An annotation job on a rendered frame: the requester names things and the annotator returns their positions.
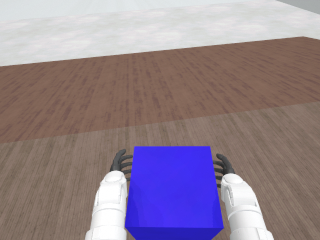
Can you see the robot right hand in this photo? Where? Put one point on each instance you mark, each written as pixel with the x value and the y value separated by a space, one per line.
pixel 225 164

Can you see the robot left forearm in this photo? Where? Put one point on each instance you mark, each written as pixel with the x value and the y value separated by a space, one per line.
pixel 109 210

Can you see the robot left hand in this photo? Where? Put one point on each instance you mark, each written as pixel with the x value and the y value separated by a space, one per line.
pixel 117 166

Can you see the robot right forearm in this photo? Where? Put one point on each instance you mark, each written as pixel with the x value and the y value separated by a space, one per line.
pixel 243 210

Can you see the carton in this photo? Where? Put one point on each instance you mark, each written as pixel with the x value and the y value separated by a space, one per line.
pixel 173 194

